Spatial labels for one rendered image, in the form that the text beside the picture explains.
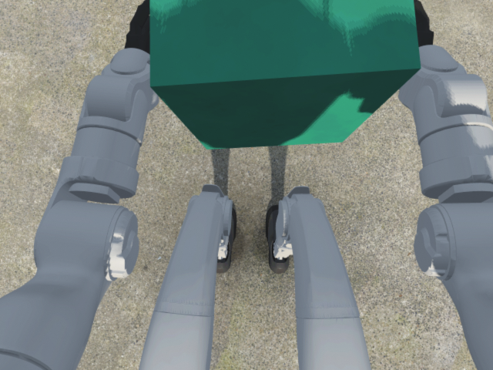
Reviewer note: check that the carton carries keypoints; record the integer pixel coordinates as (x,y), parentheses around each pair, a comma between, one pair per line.
(248,73)

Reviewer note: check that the left robot thigh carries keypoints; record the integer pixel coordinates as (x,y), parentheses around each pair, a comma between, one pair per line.
(180,334)

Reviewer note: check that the right robot upper arm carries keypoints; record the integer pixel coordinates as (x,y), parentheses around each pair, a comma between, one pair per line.
(454,242)

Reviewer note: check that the robot right hand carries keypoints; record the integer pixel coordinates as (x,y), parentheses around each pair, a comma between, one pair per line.
(425,35)

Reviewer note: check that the right robot shin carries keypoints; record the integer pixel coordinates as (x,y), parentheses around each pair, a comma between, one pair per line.
(283,248)

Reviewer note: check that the left robot upper arm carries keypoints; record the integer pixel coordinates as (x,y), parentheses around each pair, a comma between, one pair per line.
(82,248)

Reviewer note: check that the robot left hand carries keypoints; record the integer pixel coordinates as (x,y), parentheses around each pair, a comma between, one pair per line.
(138,36)

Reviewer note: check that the right robot forearm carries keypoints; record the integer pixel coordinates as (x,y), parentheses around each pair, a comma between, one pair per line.
(454,129)

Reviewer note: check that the left robot forearm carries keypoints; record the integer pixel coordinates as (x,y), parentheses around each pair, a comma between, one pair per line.
(102,165)

